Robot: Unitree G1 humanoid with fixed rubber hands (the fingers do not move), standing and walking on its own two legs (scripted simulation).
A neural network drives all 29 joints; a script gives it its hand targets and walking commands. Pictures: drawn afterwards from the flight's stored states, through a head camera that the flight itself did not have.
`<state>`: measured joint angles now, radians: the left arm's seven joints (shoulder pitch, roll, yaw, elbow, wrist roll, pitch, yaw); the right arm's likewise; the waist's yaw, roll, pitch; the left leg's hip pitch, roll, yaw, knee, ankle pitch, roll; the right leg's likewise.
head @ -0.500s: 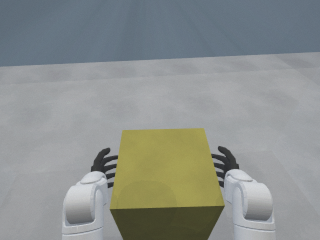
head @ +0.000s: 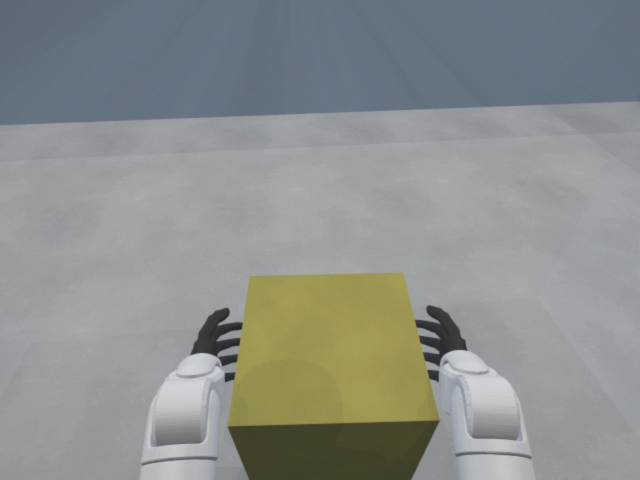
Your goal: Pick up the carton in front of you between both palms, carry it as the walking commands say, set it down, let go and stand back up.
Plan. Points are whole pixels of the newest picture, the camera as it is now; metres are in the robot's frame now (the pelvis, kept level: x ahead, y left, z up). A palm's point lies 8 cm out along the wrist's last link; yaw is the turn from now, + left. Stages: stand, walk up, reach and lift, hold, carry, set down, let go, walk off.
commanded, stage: carry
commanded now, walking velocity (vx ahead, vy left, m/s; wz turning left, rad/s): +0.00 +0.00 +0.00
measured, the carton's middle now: (328, 387) +0.29 +0.00 -0.03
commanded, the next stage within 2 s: hold in 1.06 s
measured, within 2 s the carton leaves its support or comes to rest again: neither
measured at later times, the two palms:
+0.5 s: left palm (214, 361) +0.29 +0.14 +0.04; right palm (447, 357) +0.29 -0.15 +0.04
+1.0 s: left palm (223, 364) +0.29 +0.13 +0.04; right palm (456, 361) +0.29 -0.16 +0.04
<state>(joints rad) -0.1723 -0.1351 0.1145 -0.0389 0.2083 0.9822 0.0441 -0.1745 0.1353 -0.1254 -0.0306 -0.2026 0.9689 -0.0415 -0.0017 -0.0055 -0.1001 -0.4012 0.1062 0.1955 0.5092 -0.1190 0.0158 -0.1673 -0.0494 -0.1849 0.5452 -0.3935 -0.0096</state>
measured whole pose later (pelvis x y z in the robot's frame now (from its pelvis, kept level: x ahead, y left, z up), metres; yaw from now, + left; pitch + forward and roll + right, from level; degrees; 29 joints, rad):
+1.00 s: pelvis -0.01 -0.02 +0.00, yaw +0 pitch +1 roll +0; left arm -0.25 -0.15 0.19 0.18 0.26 0.74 0.03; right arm -0.25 0.15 -0.19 0.19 -0.26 0.73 -0.03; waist 0.00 -0.01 -0.07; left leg -0.41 0.12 0.19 0.51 -0.10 -0.01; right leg -0.19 -0.04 -0.19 0.59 -0.41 -0.03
